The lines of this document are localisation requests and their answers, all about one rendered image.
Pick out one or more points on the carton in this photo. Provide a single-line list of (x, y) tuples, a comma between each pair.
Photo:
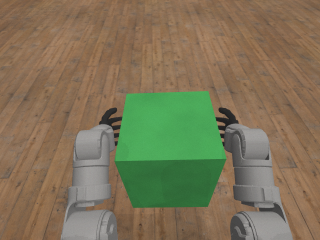
[(169, 152)]

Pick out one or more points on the robot right forearm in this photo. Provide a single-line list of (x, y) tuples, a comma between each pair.
[(254, 180)]

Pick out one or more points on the robot left forearm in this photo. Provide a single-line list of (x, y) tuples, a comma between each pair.
[(90, 175)]

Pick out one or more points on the right robot hand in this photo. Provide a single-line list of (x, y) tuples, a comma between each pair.
[(231, 119)]

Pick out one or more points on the robot left upper arm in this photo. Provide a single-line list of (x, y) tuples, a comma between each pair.
[(91, 225)]

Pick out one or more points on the robot right upper arm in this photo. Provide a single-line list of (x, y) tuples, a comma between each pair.
[(259, 225)]

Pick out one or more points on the left robot hand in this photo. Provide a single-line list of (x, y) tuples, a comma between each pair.
[(105, 120)]

